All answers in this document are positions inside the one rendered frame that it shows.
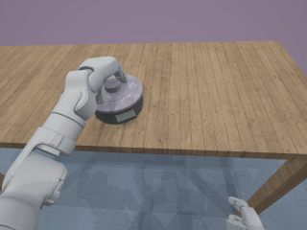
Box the robot left forearm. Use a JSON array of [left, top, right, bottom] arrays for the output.
[[1, 64, 104, 193]]

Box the lid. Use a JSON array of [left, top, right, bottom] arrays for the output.
[[96, 74, 143, 114]]

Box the left robot hand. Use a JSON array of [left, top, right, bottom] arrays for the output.
[[79, 56, 128, 104]]

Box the table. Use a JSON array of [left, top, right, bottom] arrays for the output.
[[0, 40, 307, 218]]

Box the knob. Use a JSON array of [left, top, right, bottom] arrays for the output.
[[104, 79, 121, 93]]

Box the pot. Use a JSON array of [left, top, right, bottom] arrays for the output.
[[95, 94, 144, 125]]

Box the left robot upper arm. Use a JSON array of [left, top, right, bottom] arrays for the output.
[[0, 151, 68, 230]]

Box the right robot hand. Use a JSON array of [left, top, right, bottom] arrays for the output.
[[226, 196, 264, 230]]

